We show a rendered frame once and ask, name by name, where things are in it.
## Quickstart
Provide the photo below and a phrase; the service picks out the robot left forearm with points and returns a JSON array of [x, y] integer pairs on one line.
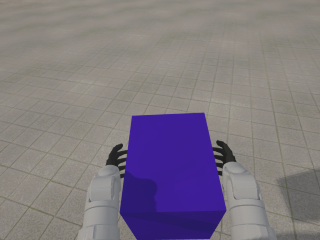
[[102, 206]]

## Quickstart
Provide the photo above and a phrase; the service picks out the carton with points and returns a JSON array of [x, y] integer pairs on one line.
[[171, 187]]

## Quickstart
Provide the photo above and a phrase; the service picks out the left robot hand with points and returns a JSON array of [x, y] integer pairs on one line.
[[113, 158]]

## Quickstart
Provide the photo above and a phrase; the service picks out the robot right forearm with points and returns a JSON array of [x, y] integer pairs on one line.
[[245, 202]]

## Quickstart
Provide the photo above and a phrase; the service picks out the right robot hand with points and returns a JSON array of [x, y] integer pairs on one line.
[[226, 152]]

